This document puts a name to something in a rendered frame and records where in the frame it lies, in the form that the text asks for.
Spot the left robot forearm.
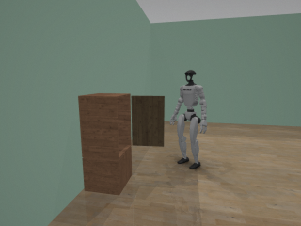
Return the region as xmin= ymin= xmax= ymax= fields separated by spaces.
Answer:
xmin=201 ymin=100 xmax=207 ymax=120

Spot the robot left hand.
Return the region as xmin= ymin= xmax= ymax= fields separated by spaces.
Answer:
xmin=199 ymin=119 xmax=208 ymax=134

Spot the robot left upper arm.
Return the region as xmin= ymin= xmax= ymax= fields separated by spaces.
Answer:
xmin=195 ymin=85 xmax=205 ymax=105

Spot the robot right upper arm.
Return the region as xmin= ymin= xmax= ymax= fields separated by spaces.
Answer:
xmin=178 ymin=85 xmax=184 ymax=103

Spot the robot right thigh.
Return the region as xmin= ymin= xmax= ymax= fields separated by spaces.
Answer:
xmin=177 ymin=114 xmax=187 ymax=143

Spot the robot right hand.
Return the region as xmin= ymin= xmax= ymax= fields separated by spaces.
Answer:
xmin=169 ymin=114 xmax=177 ymax=125

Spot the right robot forearm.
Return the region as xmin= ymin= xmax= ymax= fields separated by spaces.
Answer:
xmin=173 ymin=101 xmax=182 ymax=115

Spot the cupboard door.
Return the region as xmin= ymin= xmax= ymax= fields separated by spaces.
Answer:
xmin=131 ymin=95 xmax=165 ymax=147

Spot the robot right shin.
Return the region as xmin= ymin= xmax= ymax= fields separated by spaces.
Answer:
xmin=178 ymin=139 xmax=187 ymax=159

